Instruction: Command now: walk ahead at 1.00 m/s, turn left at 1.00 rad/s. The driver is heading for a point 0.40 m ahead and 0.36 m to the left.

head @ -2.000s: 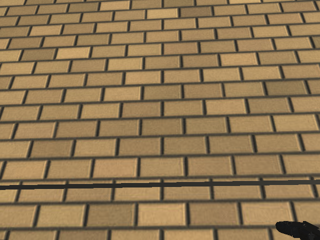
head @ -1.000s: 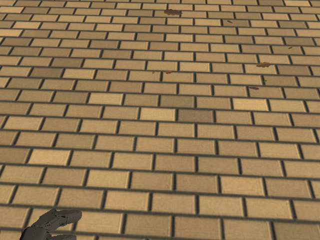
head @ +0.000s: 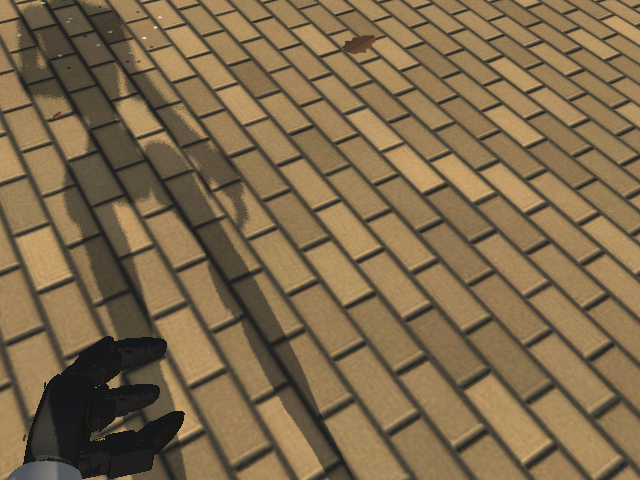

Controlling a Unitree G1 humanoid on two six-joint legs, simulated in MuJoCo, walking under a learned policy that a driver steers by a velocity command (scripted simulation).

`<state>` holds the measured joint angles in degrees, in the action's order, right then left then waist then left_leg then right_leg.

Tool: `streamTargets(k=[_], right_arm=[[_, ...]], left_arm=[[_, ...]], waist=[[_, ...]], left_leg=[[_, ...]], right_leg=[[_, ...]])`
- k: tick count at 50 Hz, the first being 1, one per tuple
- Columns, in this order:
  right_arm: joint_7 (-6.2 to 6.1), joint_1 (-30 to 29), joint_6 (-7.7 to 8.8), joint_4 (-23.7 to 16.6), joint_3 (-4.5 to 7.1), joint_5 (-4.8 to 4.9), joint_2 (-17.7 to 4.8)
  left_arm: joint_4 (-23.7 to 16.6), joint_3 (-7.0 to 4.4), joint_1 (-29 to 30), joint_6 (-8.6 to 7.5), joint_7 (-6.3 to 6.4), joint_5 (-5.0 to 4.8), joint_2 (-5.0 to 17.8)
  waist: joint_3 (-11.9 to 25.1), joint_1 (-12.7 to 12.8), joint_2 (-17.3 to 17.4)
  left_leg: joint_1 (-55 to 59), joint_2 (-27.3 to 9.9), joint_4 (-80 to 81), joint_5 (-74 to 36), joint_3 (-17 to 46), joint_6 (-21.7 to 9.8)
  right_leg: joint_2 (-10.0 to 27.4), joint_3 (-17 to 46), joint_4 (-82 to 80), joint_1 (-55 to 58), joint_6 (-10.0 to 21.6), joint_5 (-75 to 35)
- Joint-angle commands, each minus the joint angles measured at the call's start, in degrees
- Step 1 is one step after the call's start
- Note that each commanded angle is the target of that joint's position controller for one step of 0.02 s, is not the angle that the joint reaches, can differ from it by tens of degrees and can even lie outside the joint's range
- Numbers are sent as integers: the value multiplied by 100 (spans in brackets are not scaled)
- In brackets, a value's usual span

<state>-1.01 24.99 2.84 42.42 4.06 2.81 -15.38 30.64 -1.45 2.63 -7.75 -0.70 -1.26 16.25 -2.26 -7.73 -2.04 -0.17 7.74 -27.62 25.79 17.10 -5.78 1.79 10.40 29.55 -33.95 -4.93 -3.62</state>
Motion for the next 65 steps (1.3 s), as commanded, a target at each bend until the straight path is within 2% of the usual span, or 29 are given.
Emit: streamTargets(k=[1, 3, 4, 5, 6, 7, 8, 12, 17, 22, 24, 26, 27, 28, 29, 30, 32, 34, 38, 42, 45, 48, 49, 50, 51, 53, 56, 58, 65], right_arm=[[-36, -342, -3, -277, 267, -27, -865], [102, -467, -10, -512, 8, -351, -215], [139, 632, 82, -868, -182, 160, 269], [56, 205, 20, -671, -149, 279, -322], [52, -589, -19, -734, -48, 96, -763], [56, -968, -49, -772, -17, -63, -806], [94, -1272, -44, -898, -4, -156, -731], [202, -1392, -239, -1078, -55, 17, -334], [299, -1958, -169, -1234, -133, -73, -321], [519, -2991, 59, -1494, -172, -89, -311], [512, -2847, 53, -1565, -24, -97, -601], [398, -829, -50, -1090, 304, -76, -1199], [286, 503, -132, -625, 449, -62, -1475], [276, 176, -32, -574, 419, -169, -1933], [300, 472, 57, -556, 309, -205, -1321], [314, 276, 148, -422, 231, -260, -1102], [338, -502, 274, -356, 114, -309, -780], [361, -867, 309, -355, -33, -405, -283], [229, -672, 388, -108, -17, -263, -497], [53, 272, 313, 264, -1, -206, -628], [-23, 456, 151, 445, 95, -129, -890], [-83, -180, -15, 223, 189, -184, -1098], [-95, -372, -46, -112, 89, -332, -701], [-15, 1323, -94, 48, -200, -168, 239], [38, 1309, -181, 96, -81, -129, -637], [-47, -119, -365, -357, 123, -69, -1091], [-103, 121, -645, -409, 95, 5, -537], [-162, -135, -686, -553, 55, -80, -356], [112, -777, -794, -732, 275, -157, -878]], left_arm=[[-248, -459, -421, -102, 28, -147, 912], [99, -614, -2881, -21, 151, -92, 1303], [274, -661, -2919, -24, -3, 209, 1868], [87, -564, -2432, 21, -21, 182, 1195], [100, -472, -2189, 81, 37, 127, 802], [224, -440, -2117, 139, 58, 179, 756], [367, -422, -2031, 160, 67, 221, 705], [788, -321, -1849, 89, 42, 73, 316], [1035, -371, -1965, 51, 62, 185, 668], [1440, -393, -2672, 132, 42, 80, 1135], [1555, -409, -2812, 204, 113, 83, 1420], [1589, -381, -2496, 320, 179, 92, 1545], [1466, -317, -2321, 312, 246, 109, 1391], [1240, 23, -3374, 154, 99, 128, 140], [1247, -42, -2847, -79, 80, -103, 680], [971, -124, -1972, -147, 107, -313, 824], [899, -61, -1589, -168, 147, -137, 555], [1061, -80, -2031, 32, 59, -72, 451], [757, 13, -1226, 192, 19, 123, 287], [331, 123, 68, -132, -231, 293, -51], [137, -50, 267, -95, -208, 241, 356], [449, -297, -1433, -23, -13, 262, 908], [618, -332, -2446, 42, 67, 350, 1224], [592, -241, -2343, 57, -53, 556, 1215], [276, -229, -2079, 154, -68, 410, 883], [304, -115, -1207, 399, 70, 224, 357], [479, -159, -544, 466, 132, 330, 395], [525, -265, -217, 408, 115, 311, 573], [764, -450, 133, 597, 136, 32, 883]], waist=[[225, 769, 877], [2071, 1867, 208], [2885, 1010, -3013], [2062, 1221, -2235], [1184, 1424, -1262], [771, 1375, -216], [342, 1275, -22], [-123, 896, -362], [-664, 853, 114], [-903, 1009, 195], [-394, 645, -473], [728, -546, -856], [1258, -1056, -462], [2008, 275, 1613], [2790, -202, 1077], [1532, -195, 770], [388, 400, 8], [160, 895, 330], [-637, 882, 245], [-548, 276, 70], [-367, 395, 429], [782, 1590, 943], [1863, 1848, 541], [3387, 1039, -1758], [4247, 1248, -1172], [2369, 1130, -227], [932, 483, -615], [716, 436, -509], [825, 422, -441]], left_leg=[[-1134, -954, -162, -1799, 1007, -399], [-2466, -487, -3586, -1413, 258, -1], [-4340, -82, -5525, 772, -275, 181], [-5018, -719, -5998, 33, -598, 237], [-5128, -840, -5976, -378, -896, 261], [-4859, -1076, -5761, -592, -1003, 262], [-4695, -1273, -5383, -766, -1004, 246], [-4660, -1708, -4922, -867, -1073, 175], [-4751, -1550, -3624, -2283, -1231, 273], [-3805, -890, -1519, -2585, -2106, -133], [-3107, -401, -1411, -1896, -2484, -303], [-664, -240, -927, -1886, -2363, -665], [1553, -690, -774, -1956, -1501, -744], [3396, -2224, -402, -182, 1650, -1504], [3229, -2474, 729, 1172, 3109, -1561], [2316, -2400, 1138, 615, 2517, -1331], [388, -2000, 1338, -494, 1194, -1141], [-577, -1667, 1589, -814, 451, -1025], [-1544, -1490, 2036, -2601, -520, -948], [-2138, -1014, 1871, -3788, -1120, -516], [-932, -1231, 1211, -3749, -662, -257], [-675, -1035, -1153, -5121, -535, 292], [-1606, -689, -2985, -3504, -624, 577], [-3214, 158, -5975, 1841, -579, 915], [-3300, -305, -6522, 1363, -186, 963], [-3843, -886, -5771, 574, -1003, 1055], [-3050, -1302, -4803, 483, -1302, 1148], [-2787, -1458, -3849, 116, -1479, 1104], [-1688, -1323, -1731, -1516, -1951, 487]], right_leg=[[-173, -335, -52, 2117, 159, 592], [935, 590, 687, 5406, 524, 2216], [2436, 4567, -1130, 6606, 1560, 4919], [2286, 4754, -1542, 5968, 1480, 6210], [1986, 3511, -1483, 5183, 1274, 5196], [1733, 2499, -1372, 4488, 1162, 3881], [1507, 1761, -1385, 3856, 1159, 2960], [1307, 236, -1736, 3106, 1112, 1726], [1203, -1087, -2335, 2747, 1192, 715], [1266, -1914, -2536, 3485, 1118, -1929], [1445, -2033, -1620, 4121, 1153, -5170], [1477, -2060, 653, 3710, 1079, -6380], [1091, -1993, 2695, 2104, 889, -4090], [-19, -1386, 4976, -315, 685, 3172], [-117, -269, 5423, -630, 916, 3223], [66, -328, 5409, -1097, 947, 2847], [502, -399, 4603, -798, 932, 2131], [767, -396, 4252, -311, 844, 1752], [884, -752, 2985, -729, 418, 958], [-38, -1415, 398, 1015, 374, -1837], [-348, -1049, -470, 1084, 515, -1734], [-267, -932, -393, 2918, 696, -1585], [904, -160, 556, 4709, 931, -3842], [3143, 2221, 761, 6587, 2409, -5427], [2777, 2551, 347, 6578, 2345, -3586], [2005, 799, -235, 4725, 1935, -2302], [1660, -376, -1121, 2149, 1863, -1294], [1754, -818, -1426, 1586, 1887, -1458], [1840, -1746, -1283, 1838, 1434, 765]])
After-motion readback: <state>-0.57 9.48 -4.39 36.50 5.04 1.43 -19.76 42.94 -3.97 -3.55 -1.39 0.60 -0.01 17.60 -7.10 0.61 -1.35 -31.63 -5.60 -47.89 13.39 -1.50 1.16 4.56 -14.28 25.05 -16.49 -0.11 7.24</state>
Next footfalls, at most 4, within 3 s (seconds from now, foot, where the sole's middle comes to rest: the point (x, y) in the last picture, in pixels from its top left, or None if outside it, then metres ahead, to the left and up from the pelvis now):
0.06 right None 0.25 -0.19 -0.76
0.54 left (184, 443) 0.58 0.19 -0.76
0.96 right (158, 256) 1.07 0.26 -0.76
1.36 left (68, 325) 0.89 0.46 -0.76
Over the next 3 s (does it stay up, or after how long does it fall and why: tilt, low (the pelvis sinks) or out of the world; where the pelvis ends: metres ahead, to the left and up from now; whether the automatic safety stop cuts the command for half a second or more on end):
stays up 0.59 0.91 0.02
